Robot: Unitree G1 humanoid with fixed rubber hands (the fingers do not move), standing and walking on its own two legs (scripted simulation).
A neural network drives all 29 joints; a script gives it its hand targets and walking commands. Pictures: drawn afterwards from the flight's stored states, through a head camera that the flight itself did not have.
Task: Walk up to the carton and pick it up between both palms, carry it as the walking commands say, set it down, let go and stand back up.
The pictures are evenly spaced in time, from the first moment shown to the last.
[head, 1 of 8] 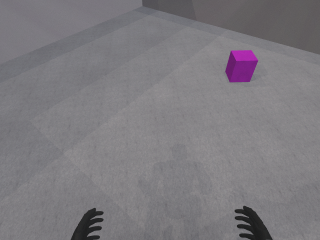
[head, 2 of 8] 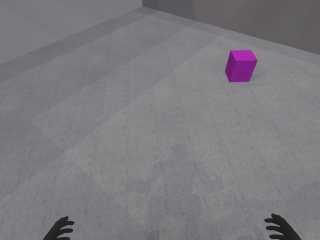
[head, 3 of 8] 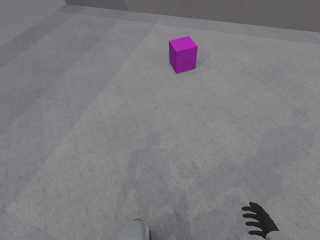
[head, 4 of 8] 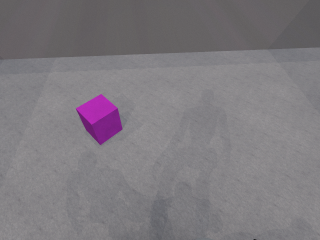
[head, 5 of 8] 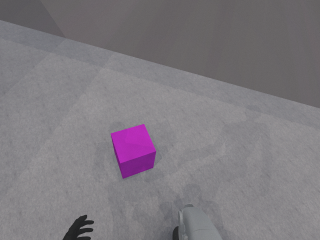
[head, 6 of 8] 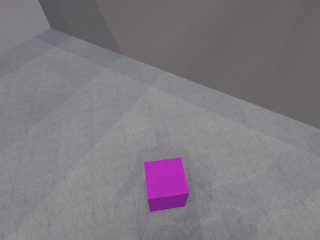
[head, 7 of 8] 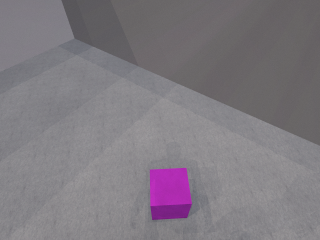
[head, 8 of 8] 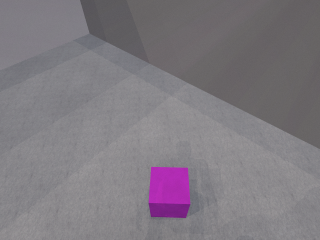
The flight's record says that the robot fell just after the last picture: no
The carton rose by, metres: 0.00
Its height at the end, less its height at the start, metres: +0.00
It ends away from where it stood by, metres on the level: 0.00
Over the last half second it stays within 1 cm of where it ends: yes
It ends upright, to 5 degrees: yes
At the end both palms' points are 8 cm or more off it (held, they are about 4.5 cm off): yes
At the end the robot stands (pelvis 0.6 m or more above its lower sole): yes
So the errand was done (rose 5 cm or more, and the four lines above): no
